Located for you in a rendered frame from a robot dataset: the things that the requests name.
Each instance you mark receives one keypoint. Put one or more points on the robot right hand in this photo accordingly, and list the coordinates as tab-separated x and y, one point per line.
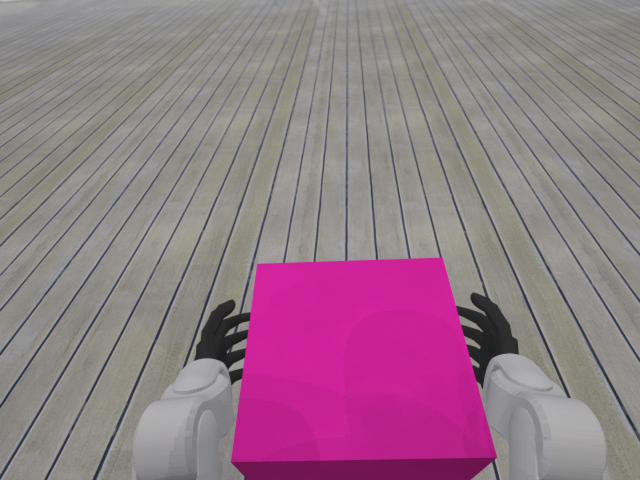
496	338

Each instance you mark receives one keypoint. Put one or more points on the left robot forearm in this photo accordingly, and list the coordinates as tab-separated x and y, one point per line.
177	437

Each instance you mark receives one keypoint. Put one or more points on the robot left hand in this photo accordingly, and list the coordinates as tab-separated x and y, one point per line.
214	344

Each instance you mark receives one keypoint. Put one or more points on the right robot forearm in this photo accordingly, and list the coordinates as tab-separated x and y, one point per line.
550	436

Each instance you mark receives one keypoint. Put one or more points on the carton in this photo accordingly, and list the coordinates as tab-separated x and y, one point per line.
358	370

